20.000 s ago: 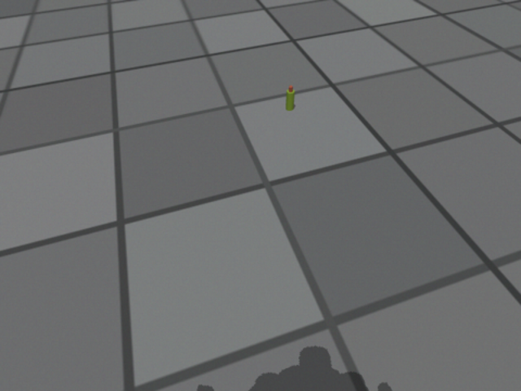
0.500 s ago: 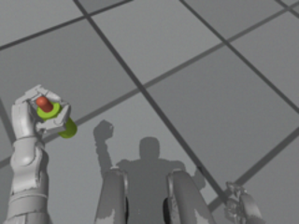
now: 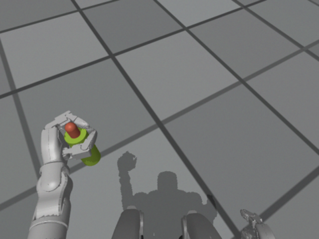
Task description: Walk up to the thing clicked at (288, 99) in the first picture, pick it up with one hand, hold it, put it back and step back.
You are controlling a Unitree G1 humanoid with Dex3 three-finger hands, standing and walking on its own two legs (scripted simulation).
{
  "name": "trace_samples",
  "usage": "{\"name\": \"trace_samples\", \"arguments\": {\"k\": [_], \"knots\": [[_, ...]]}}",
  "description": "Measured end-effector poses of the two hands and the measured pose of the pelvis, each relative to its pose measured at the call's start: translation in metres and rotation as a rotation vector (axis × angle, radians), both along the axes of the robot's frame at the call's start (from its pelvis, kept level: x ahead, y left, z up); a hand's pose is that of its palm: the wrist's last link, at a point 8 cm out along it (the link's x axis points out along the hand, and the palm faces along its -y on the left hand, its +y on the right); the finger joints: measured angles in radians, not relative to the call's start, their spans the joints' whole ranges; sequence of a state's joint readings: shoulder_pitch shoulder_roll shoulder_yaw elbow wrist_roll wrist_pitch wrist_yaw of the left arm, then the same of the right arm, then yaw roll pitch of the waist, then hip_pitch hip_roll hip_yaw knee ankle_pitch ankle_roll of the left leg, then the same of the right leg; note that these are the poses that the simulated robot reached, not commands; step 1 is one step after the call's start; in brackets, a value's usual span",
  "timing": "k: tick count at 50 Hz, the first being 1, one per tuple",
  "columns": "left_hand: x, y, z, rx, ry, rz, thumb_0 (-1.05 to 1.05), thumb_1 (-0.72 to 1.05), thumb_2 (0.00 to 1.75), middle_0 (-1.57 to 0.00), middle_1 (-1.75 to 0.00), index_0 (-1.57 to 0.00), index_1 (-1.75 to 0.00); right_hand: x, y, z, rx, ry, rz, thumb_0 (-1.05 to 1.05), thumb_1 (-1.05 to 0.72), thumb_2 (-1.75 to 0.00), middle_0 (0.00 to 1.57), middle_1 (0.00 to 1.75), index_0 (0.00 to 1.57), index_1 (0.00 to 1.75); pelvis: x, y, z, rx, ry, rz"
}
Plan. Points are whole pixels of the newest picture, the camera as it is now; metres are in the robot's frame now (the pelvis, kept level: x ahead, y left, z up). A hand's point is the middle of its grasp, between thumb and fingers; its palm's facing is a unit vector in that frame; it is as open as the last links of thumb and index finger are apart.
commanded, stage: lift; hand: left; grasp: from the side
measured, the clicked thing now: (81, 143) +0.36 +0.21 -0.01
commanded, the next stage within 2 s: hold in 0.72 s
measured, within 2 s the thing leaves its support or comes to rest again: neither
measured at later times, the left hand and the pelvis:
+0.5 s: hand (86, 127) +0.36 +0.18 +0.07, palm faces +0.22 -0.98 -0.03, open 5.6 cm; pelvis +0.01 -0.01 +0.04, yaw +1 degrees
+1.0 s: hand (87, 122) +0.36 +0.17 +0.09, palm faces +0.21 -0.98 -0.03, open 5.5 cm; pelvis +0.03 -0.01 +0.06, yaw +1 degrees
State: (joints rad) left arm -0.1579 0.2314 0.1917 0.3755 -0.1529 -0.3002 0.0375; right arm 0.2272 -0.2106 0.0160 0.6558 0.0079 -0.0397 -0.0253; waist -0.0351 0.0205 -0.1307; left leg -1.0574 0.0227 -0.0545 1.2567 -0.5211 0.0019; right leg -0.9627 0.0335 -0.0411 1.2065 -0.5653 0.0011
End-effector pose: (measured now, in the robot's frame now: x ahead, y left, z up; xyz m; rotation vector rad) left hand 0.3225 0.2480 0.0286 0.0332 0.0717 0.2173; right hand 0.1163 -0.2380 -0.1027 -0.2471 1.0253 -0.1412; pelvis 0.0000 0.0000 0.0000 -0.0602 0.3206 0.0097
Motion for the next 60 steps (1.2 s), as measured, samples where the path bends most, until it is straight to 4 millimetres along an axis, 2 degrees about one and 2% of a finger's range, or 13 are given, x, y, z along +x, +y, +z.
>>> {"name": "trace_samples", "arguments": {"k": [9, 20, 43, 60], "knots": [[0.001, -0.009, 0.023, 0.010, -0.007, -0.007, 0.03, 0.07, 1.03, -0.86, -1.05, -1.08, -1.18, 0.003, 0.002, 0.019, 0.012, -0.005, 0.006, 0.01, -0.89, -0.89, 0.20, 0.30, 0.20, 0.30, 0.005, -0.002, 0.020, 0.007, -0.043, 0.005], [0.002, -0.019, 0.041, -0.005, -0.013, 0.002, 0.03, 0.07, 1.03, -0.86, -1.05, -1.08, -1.18, 0.013, -0.001, 0.037, 0.008, -0.024, 0.013, 0.01, -0.89, -0.89, 0.20, 0.30, 0.20, 0.30, 0.012, -0.005, 0.036, 0.016, -0.084, 0.007], [0.003, -0.027, 0.061, -0.005, -0.024, 0.004, 0.03, 0.07, 1.03, -0.87, -1.05, -1.09, -1.18, 0.028, -0.002, 0.054, 0.022, -0.035, 0.028, 0.01, -0.90, -0.90, 0.20, 0.30, 0.20, 0.30, 0.024, -0.008, 0.053, 0.028, -0.131, 0.007], [-0.001, -0.033, 0.070, -0.009, -0.022, 0.006, 0.02, 0.07, 1.01, -0.87, -1.05, -1.09, -1.18, 0.028, -0.006, 0.064, 0.023, -0.050, 0.019, 0.01, -0.92, -0.90, 0.20, 0.30, 0.20, 0.30, 0.024, -0.009, 0.061, 0.033, -0.166, 0.004]]}}
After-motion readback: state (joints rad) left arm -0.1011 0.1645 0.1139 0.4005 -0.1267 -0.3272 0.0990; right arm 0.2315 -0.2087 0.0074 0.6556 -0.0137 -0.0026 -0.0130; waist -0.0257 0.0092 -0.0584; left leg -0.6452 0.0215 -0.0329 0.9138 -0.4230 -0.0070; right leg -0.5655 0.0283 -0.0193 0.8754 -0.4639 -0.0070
